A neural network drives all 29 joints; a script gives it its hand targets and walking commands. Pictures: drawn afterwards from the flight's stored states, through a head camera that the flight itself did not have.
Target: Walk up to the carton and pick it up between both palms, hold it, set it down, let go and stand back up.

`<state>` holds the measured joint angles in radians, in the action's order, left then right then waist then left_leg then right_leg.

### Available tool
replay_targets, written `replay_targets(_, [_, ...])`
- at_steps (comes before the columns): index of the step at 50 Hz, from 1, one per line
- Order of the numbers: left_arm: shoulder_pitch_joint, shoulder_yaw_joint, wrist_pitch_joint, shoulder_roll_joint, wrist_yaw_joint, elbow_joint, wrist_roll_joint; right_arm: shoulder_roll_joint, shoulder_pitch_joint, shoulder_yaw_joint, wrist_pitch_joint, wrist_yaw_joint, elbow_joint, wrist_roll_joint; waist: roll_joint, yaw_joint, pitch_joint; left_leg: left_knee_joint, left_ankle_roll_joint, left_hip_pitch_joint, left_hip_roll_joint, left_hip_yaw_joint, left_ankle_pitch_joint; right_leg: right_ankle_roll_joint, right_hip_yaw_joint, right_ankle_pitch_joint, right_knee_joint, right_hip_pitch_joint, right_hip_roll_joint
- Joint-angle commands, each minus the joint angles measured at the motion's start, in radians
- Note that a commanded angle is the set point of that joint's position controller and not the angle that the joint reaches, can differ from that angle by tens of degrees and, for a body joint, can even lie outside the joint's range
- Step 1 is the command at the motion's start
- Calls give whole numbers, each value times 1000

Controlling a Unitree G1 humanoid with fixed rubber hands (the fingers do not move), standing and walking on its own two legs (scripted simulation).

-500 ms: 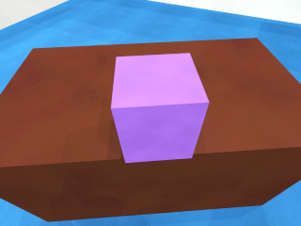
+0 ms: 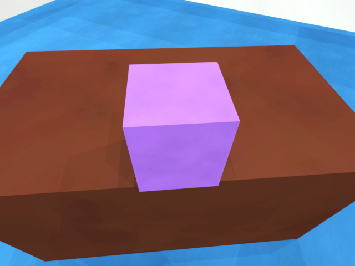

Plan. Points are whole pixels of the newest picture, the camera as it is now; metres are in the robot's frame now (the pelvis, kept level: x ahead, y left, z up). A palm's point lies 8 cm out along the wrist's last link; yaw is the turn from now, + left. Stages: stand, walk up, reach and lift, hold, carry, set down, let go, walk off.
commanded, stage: walk up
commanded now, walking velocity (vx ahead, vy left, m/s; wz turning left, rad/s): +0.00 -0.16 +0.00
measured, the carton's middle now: (176, 129) +0.43 +0.01 +0.07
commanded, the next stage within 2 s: stand in 0.68 s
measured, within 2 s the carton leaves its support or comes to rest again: neither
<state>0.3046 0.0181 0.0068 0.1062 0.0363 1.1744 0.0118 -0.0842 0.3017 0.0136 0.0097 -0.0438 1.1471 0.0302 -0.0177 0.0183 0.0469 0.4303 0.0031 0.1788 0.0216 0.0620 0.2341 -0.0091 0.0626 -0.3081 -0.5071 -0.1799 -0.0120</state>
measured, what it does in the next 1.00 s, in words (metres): steps on the spot: right foot, then left foot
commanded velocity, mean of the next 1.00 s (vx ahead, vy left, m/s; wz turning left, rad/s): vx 0.00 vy -0.01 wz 0.00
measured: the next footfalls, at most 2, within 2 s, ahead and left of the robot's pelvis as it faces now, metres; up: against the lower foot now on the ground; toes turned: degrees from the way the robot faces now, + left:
right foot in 0.20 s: +0.03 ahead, -0.18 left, +0.00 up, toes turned +10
left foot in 0.52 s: +0.01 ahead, +0.05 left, +0.00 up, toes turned +8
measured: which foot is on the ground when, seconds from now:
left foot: down 0.00-0.22, up 0.24-0.50, down 0.52-1.00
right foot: up 0.00-0.18, down 0.20-1.00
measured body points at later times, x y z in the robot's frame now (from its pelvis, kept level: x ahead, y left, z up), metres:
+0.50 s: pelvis +0.00 -0.08 +0.00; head +0.02 -0.10 +0.45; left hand -0.01 +0.13 -0.16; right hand -0.01 -0.29 -0.17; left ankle -0.03 +0.04 -0.73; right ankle +0.00 -0.18 -0.74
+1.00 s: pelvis +0.01 -0.07 +0.00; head +0.02 -0.07 +0.45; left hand -0.03 +0.13 -0.16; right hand -0.02 -0.26 -0.16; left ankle -0.03 +0.03 -0.74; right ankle +0.00 -0.18 -0.74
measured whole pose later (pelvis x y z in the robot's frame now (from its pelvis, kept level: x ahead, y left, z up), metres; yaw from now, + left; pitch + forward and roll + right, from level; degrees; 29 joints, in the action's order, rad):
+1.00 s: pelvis +0.01 -0.07 +0.00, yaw +1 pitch -2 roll +0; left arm 0.30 0.00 -0.01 0.10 0.04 1.19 0.01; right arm -0.08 0.32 0.00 0.02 -0.04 1.18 0.01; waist 0.00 0.00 0.05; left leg 0.37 0.02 0.08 0.00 0.06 0.26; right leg 0.02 0.06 -0.21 -0.38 -0.14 0.00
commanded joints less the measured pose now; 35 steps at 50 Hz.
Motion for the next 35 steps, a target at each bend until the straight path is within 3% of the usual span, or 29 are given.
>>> replay_targets(1, [-50,50,34,107,-1,-111,23,-263,211,79,-3,-49,-22,19,168,82,15,-168,260,-20,482,-443,-332,-20,-61,-204,-527,-326,-48])
replay_targets(3, [-66,54,32,87,-15,-133,31,-228,123,79,-2,-51,-48,17,185,41,16,-176,191,69,378,-302,-187,-26,-102,-115,-596,-307,-65])
replay_targets(4, [23,11,17,-48,-37,-113,0,-73,-6,25,1,-48,-40,-20,321,-75,-27,-175,114,230,135,-68,-56,11,-121,-103,-344,-49,-73])
replay_targets(5, [37,20,11,-7,-38,-116,0,-77,-43,27,-5,-42,-54,-17,344,-73,-13,-137,68,202,79,-25,-40,8,-51,-85,-244,-64,-21])
replay_targets(7, [73,30,3,31,-15,-84,-1,-124,-23,36,-9,-31,-46,-10,317,-61,5,-66,93,88,82,-13,-96,-5,48,-8,-36,-79,33])
replay_targets(8, [121,32,1,48,0,-57,-1,-141,-16,39,-13,-22,-48,-3,261,-71,-2,-12,100,70,109,-32,-198,-14,84,101,103,-17,49])
replay_targets(9, [158,36,-5,78,12,-41,1,-154,33,47,-15,-12,-35,4,182,-67,-9,40,82,104,120,-51,-185,-26,63,200,183,62,34])
replay_targets(10, [175,38,-17,115,14,-39,14,-115,100,40,-17,-2,-18,8,61,-43,-18,103,43,199,93,-40,-37,-36,-41,237,179,155,-49])
replay_targets(11, [163,39,-26,189,14,-75,15,-51,168,22,-26,0,-27,6,-174,-11,-28,199,-13,295,32,-2,246,-15,-306,247,253,158,-271])
replay_targets(12, [93,35,-13,218,13,-88,8,-33,164,23,-47,-8,-36,-14,-359,-33,5,252,-17,144,40,-35,338,103,-374,-24,332,-140,-350])
replay_targets(13, [0,30,-6,167,2,-108,20,-100,93,33,-59,-8,-53,-20,-364,-28,118,308,-14,86,44,-59,281,117,-429,-224,425,-299,-307])
replay_targets(14, [-38,10,-14,111,-4,-125,20,-123,53,38,-60,2,-56,-21,-269,-18,168,311,-7,104,43,-66,234,91,-347,-150,413,-267,-238])
replay_targets(15, [-43,0,-23,104,0,-130,23,-94,68,34,-54,13,-41,-20,-211,3,145,312,-2,156,33,-63,215,78,-255,28,353,-173,-193])
replay_targets(16, [-46,1,-30,118,9,-133,22,-78,111,32,-50,20,-23,-16,-190,21,109,324,1,179,31,-57,196,87,-199,145,313,-109,-188])
replay_targets(17, [-43,4,-34,120,12,-129,11,-58,147,25,-46,21,-4,-9,-158,28,73,338,-1,175,26,-52,185,103,-180,210,290,-56,-189])
replay_targets(19, [6,-5,-44,87,5,-107,3,-66,138,21,-36,11,-4,-9,-127,12,7,291,-3,129,20,-52,190,127,-188,339,249,-6,-193])
replay_targets(22, [17,-12,-41,86,8,-88,9,-78,88,15,-25,2,-23,-27,-149,0,-6,135,2,84,15,-45,158,151,-192,305,229,17,-187])
replay_targets(23, [8,-9,-37,99,10,-87,8,-72,99,10,-21,0,-17,-29,-139,9,-9,34,5,52,16,-40,90,151,-189,316,210,27,-184])
replay_targets(24, [6,-4,-32,109,9,-83,2,-65,118,4,-14,-3,-6,-31,-111,22,-13,-93,7,-16,26,-43,-62,134,-182,341,189,15,-176])
replay_targets(26, [44,-4,-33,91,0,-75,-12,-112,139,9,1,-8,8,-21,-37,-3,-57,-91,15,-163,91,-109,-217,89,-164,328,160,-47,-144])
replay_targets(27, [83,-6,-33,68,-3,-70,-17,-139,112,11,3,-6,6,-20,32,-44,-35,-68,31,-140,115,-133,-233,74,-129,214,186,-70,-99])
replay_targets(28, [74,-16,-30,35,-2,-63,-17,-115,76,5,2,2,15,-23,142,-43,21,-89,38,-16,100,-124,-145,64,-103,167,218,-7,-80])
replay_targets(29, [47,-9,-29,70,0,-61,-13,-75,70,-4,5,8,16,-16,161,-29,49,-120,30,29,87,-117,-123,62,-108,198,193,50,-90])
replay_targets(32, [73,0,-27,92,-4,-40,-5,-67,71,-9,14,-1,13,-18,137,-32,57,-134,24,-23,90,-106,-157,63,-108,249,185,18,-88])
replay_targets(35, [80,-7,-28,76,-3,-21,-4,-72,85,-7,16,1,17,-23,71,-25,61,-141,29,-31,94,-108,-130,52,-103,230,191,17,-87])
